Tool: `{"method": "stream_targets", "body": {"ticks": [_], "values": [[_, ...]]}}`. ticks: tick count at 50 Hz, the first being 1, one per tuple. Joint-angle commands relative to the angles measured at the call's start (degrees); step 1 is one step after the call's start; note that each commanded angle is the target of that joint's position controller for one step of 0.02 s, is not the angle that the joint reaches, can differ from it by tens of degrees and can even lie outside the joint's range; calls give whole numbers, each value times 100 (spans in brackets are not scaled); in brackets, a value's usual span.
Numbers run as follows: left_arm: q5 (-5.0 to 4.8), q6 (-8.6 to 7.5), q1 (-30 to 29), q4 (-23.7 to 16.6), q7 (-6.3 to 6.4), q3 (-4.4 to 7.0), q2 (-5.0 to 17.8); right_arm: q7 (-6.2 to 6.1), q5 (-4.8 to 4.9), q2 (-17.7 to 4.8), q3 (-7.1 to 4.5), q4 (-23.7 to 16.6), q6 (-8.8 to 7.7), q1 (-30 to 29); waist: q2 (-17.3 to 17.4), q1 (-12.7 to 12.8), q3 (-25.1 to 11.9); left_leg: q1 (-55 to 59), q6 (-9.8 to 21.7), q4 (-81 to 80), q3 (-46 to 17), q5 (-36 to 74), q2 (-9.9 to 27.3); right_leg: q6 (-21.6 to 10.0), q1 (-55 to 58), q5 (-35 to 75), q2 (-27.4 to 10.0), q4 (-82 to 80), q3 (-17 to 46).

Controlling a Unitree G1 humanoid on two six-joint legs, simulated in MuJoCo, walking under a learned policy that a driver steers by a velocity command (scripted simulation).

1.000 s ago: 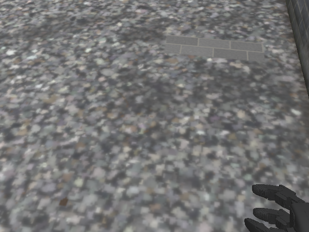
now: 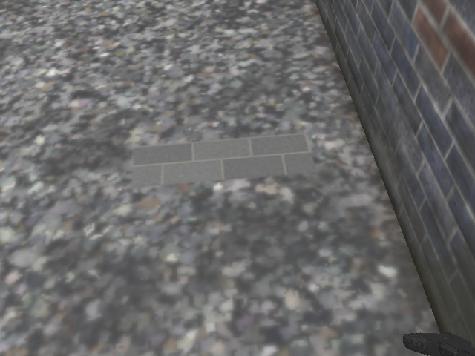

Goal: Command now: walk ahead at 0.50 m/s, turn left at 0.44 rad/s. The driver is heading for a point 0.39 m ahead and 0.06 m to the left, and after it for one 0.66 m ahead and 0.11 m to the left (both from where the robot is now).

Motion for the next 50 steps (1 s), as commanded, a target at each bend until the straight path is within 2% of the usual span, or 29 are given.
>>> {"method": "stream_targets", "body": {"ticks": [1,2,3,4,5,6,7,8,11,17,20,23,24,25,26,27,28,29,30,32,34,37,41,42,43,44,46,47,50], "values": [[14,91,-48,-257,160,278,1132,21,13,-794,-320,-374,-83,514,-878,-644,-375,1021,313,-109,450,-763,-483,-419,-25,7504,-1549,1780,126],[0,89,-203,-326,198,281,1144,-52,37,-1063,-470,-151,-82,1444,-649,-1182,-797,2458,540,-615,234,-175,-497,-238,-756,7101,-1377,3064,-40],[164,-42,-6,-556,178,168,803,-174,35,-1566,-578,10,-34,2064,485,-1216,-1434,4181,1004,-531,-1561,435,726,-66,-2309,3569,-821,5087,-111],[95,-277,638,-714,11,-18,266,-188,-18,-1744,-558,-225,-80,1699,1532,-597,-2288,5976,2313,-1211,-4929,-118,1986,192,-4557,-880,353,6916,812],[-132,-477,-225,-888,-119,149,997,-240,4,-1193,-492,-187,-19,1877,638,-1194,-2184,5874,2068,-1605,-4547,-670,1787,141,-5176,-494,-61,7028,1493],[-236,-530,-732,-1107,-146,171,1073,-286,4,-1108,-435,-212,-16,1549,283,-1043,-1316,4964,1779,-1735,-3640,-383,1601,77,-5287,88,-281,6620,1378],[-157,-527,-889,-1130,-80,155,874,-282,47,-1005,-393,-229,-6,1183,-524,-712,-704,3970,1531,-1833,-3045,163,1317,115,-5059,317,-541,5960,1265],[-38,-460,-837,-1142,-52,165,797,-279,28,-888,-353,-283,-18,950,-470,-508,-530,3399,1485,-1929,-2691,536,1100,194,-4739,488,-664,5475,1238],[67,-255,-562,-1108,-23,173,667,-337,5,-846,-329,-229,-45,765,-47,-210,-300,2408,1511,-2226,-2186,1172,768,481,-4231,694,-762,4800,1082],[75,-254,-1761,-1392,-13,67,300,-573,73,-1105,-427,128,158,1239,238,-648,-333,1808,850,-1685,-1400,2182,71,681,-3427,2637,-80,2190,734],[7,-266,-2122,-1463,-90,92,406,-649,121,-1078,-434,277,347,1454,416,-757,-467,2300,643,-1449,-1972,1385,163,594,-3164,2764,174,1390,981],[71,-298,-1597,-1232,-98,281,746,-731,97,-964,-434,139,454,1068,651,-355,-424,2696,485,-751,-2444,1158,232,370,-2705,2481,69,994,1202],[131,-324,-1239,-1121,-74,324,806,-735,114,-845,-402,53,441,880,573,-130,-567,2595,307,-188,-2365,1068,-24,201,-2102,3098,-85,544,1205],[238,-344,-664,-1043,-53,380,1089,-717,5,-513,-289,-60,403,938,-71,17,-1293,2026,61,1194,-1960,-222,-391,-184,-686,4906,-1002,884,1812],[371,-244,-388,-1058,-8,322,1131,-703,26,-183,-190,108,321,2104,-1442,-353,-2126,864,-312,2805,-1644,-4153,-1194,-1221,924,7417,-2529,1323,3490],[144,-140,-416,-1035,-29,384,1064,-652,90,-784,-265,207,299,2657,-1689,-471,-2660,430,-520,3810,-1634,-4038,-812,-1776,941,5919,-3164,1129,4715],[110,-58,-828,-1229,6,311,733,-669,152,-1120,-364,233,373,1957,-1050,-311,-1992,161,-685,4188,-1534,-3530,-581,-1640,312,4394,-2662,828,4154],[126,52,-1141,-1276,46,217,477,-730,158,-1122,-357,174,475,1385,-670,-257,-1321,14,-752,4135,-1214,-3121,-413,-1313,-381,3474,-2182,620,3364],[105,132,-1327,-1273,65,133,322,-789,119,-1031,-335,174,569,1152,-507,-308,-897,155,-786,3962,-1089,-2881,-302,-1126,-1051,2971,-1828,421,2921],[79,215,-1589,-1156,43,87,197,-746,122,-535,-204,257,615,1273,-777,-559,-424,875,-833,2771,-698,-2484,-145,-777,-1990,2518,-1098,66,1997],[70,200,-1618,-1048,27,131,265,-732,79,-223,-89,281,540,1213,-1035,-543,-388,1424,-867,1547,-417,-2397,-96,-842,-2141,3041,-910,0,1649],[38,162,-1373,-900,14,226,533,-720,10,-376,-92,263,506,958,-1006,-377,-735,1930,-758,550,-368,-1829,-13,-1123,-1803,3322,-1274,128,1898],[-31,188,-1417,-803,4,152,426,-655,-71,-374,-89,275,588,771,-906,-526,-476,2766,-359,-651,-230,-1064,-59,-741,-2486,835,-1088,58,1891],[4,182,-1300,-738,-11,108,311,-649,-142,-424,-75,175,588,646,-752,-520,-328,2881,-211,-911,-491,-912,146,-456,-2709,136,-958,87,1854],[73,168,-1089,-762,-25,104,270,-651,-181,-783,-141,111,578,477,-45,-269,-211,2695,29,-912,-884,-891,475,-154,-2835,-178,-585,298,1493],[88,168,-1110,-729,-14,104,242,-609,-154,-703,-149,190,543,481,507,-266,-208,2088,203,-1252,-1041,-1864,499,85,-2390,63,-264,607,1028],[66,182,-1073,-590,17,89,99,-552,-214,-224,10,174,418,224,692,-157,-17,1494,110,-1686,-1146,-2493,520,249,-1810,933,-186,982,877],[95,198,-1065,-508,18,79,166,-586,-236,-225,6,163,381,159,633,-209,97,1572,77,-1725,-1063,-2305,503,239,-1934,1244,-233,901,909],[5,155,-1209,-554,-6,170,439,-710,-127,-736,-181,227,374,498,423,-394,53,2220,181,-1485,-1082,-1265,651,167,-2520,1607,-153,1238,965]]}}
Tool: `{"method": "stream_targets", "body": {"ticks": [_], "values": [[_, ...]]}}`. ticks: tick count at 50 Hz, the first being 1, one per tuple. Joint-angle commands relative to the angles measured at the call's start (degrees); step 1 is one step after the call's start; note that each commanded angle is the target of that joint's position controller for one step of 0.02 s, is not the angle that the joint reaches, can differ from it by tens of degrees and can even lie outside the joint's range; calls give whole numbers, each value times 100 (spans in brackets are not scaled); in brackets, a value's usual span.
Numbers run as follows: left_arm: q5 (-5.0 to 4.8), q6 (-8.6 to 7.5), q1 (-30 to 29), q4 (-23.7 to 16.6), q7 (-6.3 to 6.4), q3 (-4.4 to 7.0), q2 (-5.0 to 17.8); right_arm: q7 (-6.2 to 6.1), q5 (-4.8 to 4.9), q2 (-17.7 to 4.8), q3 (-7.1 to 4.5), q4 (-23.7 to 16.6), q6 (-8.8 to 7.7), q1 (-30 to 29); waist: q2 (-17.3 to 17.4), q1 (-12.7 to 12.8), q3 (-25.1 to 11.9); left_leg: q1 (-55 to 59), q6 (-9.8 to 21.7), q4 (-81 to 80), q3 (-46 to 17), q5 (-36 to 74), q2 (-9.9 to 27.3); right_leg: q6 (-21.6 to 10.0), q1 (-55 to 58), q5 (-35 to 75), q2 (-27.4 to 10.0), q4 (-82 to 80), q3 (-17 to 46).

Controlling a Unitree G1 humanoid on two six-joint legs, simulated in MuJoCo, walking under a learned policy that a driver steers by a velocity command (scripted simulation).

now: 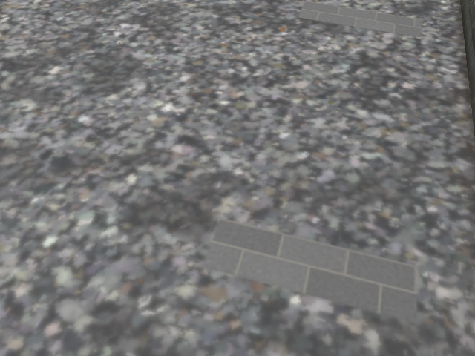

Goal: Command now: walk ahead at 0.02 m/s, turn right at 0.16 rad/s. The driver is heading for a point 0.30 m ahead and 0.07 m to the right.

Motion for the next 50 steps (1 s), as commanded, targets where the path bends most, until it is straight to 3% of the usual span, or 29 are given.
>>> {"method": "stream_targets", "body": {"ticks": [1,3,5,7,10,14,15,16,17,18,19,20,21,23,24,25,30,32,36,38,39,40,41,42,43,44,45,47,50], "values": [[-82,-113,-338,-422,-14,212,783,-132,68,-1163,-379,-303,-68,180,704,-281,-134,239,503,-1044,-929,552,971,-95,-465,250,-28,220,135],[-115,-89,-272,-456,-40,240,745,-204,102,-1234,-453,-222,5,353,826,-301,-238,472,768,-1032,-1083,1267,1370,-31,-766,-98,17,797,-34],[-129,-5,-240,-516,-68,271,707,-245,71,-1123,-458,-318,23,197,1085,-317,-249,483,1128,-1086,-1366,2072,1857,-5,-1094,-1470,-35,1841,-79],[-182,30,-285,-583,-100,291,627,-240,43,-1135,-485,-356,-19,65,717,-270,-180,710,1457,-1110,-1568,3072,2269,70,-1622,-2416,-260,2894,133],[-193,124,-129,-572,-140,239,566,-194,193,-1243,-575,-373,-33,-406,610,-114,-333,793,1113,-888,-787,3366,1900,177,-1230,-1811,-446,2253,8],[-218,129,188,-558,-305,338,781,-193,317,-1283,-627,-257,67,-410,782,13,-660,658,671,-159,11,2663,1486,-14,15,-182,-9,344,-612],[-162,132,396,-483,-270,420,937,-174,295,-1112,-599,-114,47,-37,294,-23,-722,203,380,517,380,1585,1198,-204,652,343,110,-166,-420],[-167,124,678,-520,-166,613,1607,-155,51,-788,-514,-204,26,70,-1252,-98,-683,-1293,-181,2246,976,-488,607,-782,1514,1385,-991,-475,1424],[-59,-5,924,-699,-186,616,1831,-134,59,-766,-458,-626,-57,-546,-1957,211,-1034,-2574,-317,3376,154,-2303,-117,-2075,1781,396,-2186,-1231,3888],[-13,-141,859,-747,-204,516,1531,-83,232,-1044,-528,-603,-145,-731,-966,296,-909,-3004,-221,3762,-410,-2045,186,-2209,1815,-1374,-2224,-1558,3926],[-71,-216,724,-726,-156,464,1320,-31,334,-1118,-559,-580,-238,-849,-698,199,-451,-3239,-71,3597,-447,-1453,371,-1908,1597,-2653,-1945,-1685,3560],[-131,-233,534,-746,-97,438,1233,-39,305,-1134,-589,-451,-314,-842,-422,112,-127,-3259,-41,3310,-394,-932,465,-1628,1384,-2874,-1702,-1749,3242],[-121,-234,389,-743,-40,381,1114,-72,284,-1233,-644,-407,-377,-852,-465,38,61,-3133,-59,2923,-417,-387,516,-1452,1177,-2436,-1545,-1808,2996],[-112,-249,444,-771,39,357,1059,-29,232,-1145,-651,-304,-512,-780,-573,-31,4,-2755,-138,2408,-341,374,410,-1282,1145,-1603,-1203,-1900,2496],[-92,-190,760,-620,113,474,1314,30,11,-885,-630,-360,-618,-623,-448,-208,-246,-2572,-252,2287,-313,327,289,-1310,1261,-1112,-1210,-1848,2362],[-129,-230,933,-559,117,445,1256,96,-96,-849,-586,-222,-646,-480,-283,-163,-284,-2631,-325,2065,-261,606,294,-1348,1471,-794,-1191,-1879,2013],[-112,-246,900,-436,90,367,924,141,19,-670,-495,-257,-633,-815,-585,-52,1,-2155,-545,905,-193,1308,258,-1232,1117,1079,-1019,-1708,1221],[-113,-204,900,-386,64,391,1029,180,13,-630,-466,-257,-633,-831,-646,-44,-37,-1659,-539,573,-150,1488,196,-1194,856,1593,-1012,-1494,1029],[-110,-159,741,-439,24,369,986,235,83,-903,-534,-322,-593,-845,-788,-7,22,-1171,-325,131,-63,1284,70,-1128,834,1893,-1095,-1029,1170],[-178,-116,656,-383,102,345,964,259,52,-929,-562,-175,-688,-441,-636,-238,-113,-608,-162,-621,18,1589,-8,-884,937,2134,-996,-498,1256],[-159,-130,805,-338,126,324,921,244,-12,-1045,-592,-111,-747,-195,-431,-346,-288,-34,-32,-1058,-111,2468,89,-655,930,2432,-743,-72,1173],[11,-169,1063,-413,126,267,745,224,-125,-1422,-648,-73,-796,218,119,-308,-1058,1158,351,-605,-809,4533,925,-413,532,1625,-422,775,948],[20,-174,1602,-349,121,165,470,220,-158,-1461,-625,32,-729,543,1137,-227,-1792,2506,1326,-302,-1836,5631,1829,-58,-465,-665,106,2133,672],[-48,-123,1602,-321,116,188,636,275,-3,-969,-490,170,-649,632,1556,-287,-1952,2235,1766,-750,-2631,4995,2229,178,-753,-2911,191,3005,664],[-162,-24,1404,-291,125,302,985,302,112,-849,-425,167,-603,315,1055,-252,-1404,1611,1646,-968,-2514,3611,2120,277,-995,-2923,-4,3620,708],[-246,70,971,-353,143,322,988,301,86,-787,-388,119,-530,44,735,-329,-1086,1239,1410,-1077,-2083,2875,1871,338,-1166,-2763,-145,3666,617],[-224,166,791,-402,163,319,901,305,63,-785,-350,98,-476,-315,654,-221,-729,684,1239,-1267,-1747,2293,1670,383,-1110,-2582,-294,3282,525],[-159,259,757,-373,201,266,655,264,-4,-897,-361,119,-359,-732,909,-60,-446,-207,984,-1506,-1222,1548,1229,436,-371,-2166,-348,2091,241],[-108,205,900,-216,175,213,439,205,7,-903,-342,245,-269,-679,909,-39,-694,-329,985,-1334,-912,1387,1047,372,511,-896,-229,744,-11]]}}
